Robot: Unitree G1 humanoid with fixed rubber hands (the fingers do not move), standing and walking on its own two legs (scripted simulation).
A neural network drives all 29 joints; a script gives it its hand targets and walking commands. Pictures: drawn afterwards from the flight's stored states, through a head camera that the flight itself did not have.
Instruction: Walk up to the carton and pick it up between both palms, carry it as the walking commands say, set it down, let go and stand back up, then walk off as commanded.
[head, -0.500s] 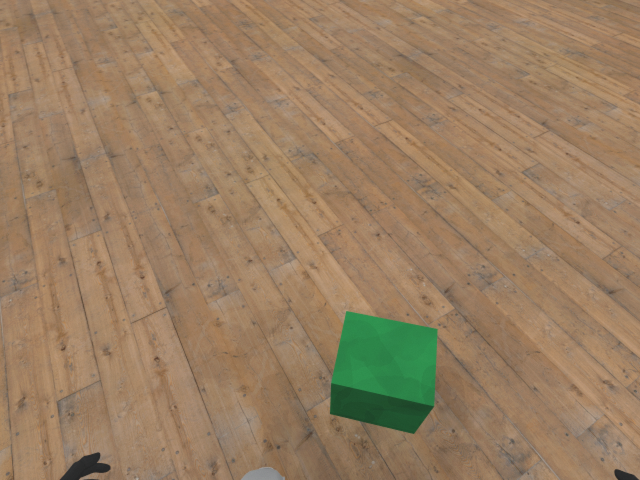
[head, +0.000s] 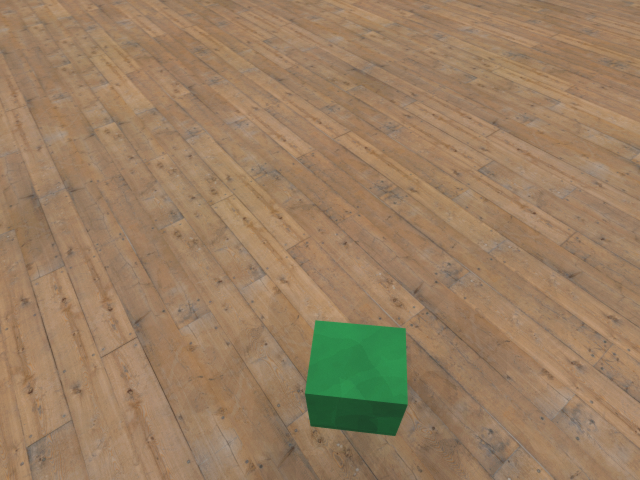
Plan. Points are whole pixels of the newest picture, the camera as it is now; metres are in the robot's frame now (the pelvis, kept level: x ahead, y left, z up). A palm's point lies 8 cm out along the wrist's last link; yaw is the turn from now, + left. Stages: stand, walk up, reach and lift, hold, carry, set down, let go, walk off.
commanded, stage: walk up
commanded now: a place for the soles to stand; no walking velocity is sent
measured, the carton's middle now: (356, 379) +0.50 -0.01 -0.60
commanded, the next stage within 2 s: none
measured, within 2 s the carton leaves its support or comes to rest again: neither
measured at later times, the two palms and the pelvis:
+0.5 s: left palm (113, 436) +0.19 +0.31 -0.05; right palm out of the picture +0.14 -0.34 -0.07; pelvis +0.04 -0.01 +0.03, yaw -2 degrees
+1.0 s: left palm (85, 476) +0.14 +0.33 -0.06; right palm out of the picture +0.13 -0.31 -0.06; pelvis +0.04 +0.01 +0.04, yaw -3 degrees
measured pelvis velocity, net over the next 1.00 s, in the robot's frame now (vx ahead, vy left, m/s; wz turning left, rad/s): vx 0.04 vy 0.01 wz -0.04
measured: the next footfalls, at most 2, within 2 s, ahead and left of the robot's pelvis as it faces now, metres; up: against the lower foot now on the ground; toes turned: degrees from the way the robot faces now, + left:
right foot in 1.36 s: +0.17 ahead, -0.09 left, +0.00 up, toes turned +9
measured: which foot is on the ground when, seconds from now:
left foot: down 0.00-1.00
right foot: down 0.00-1.00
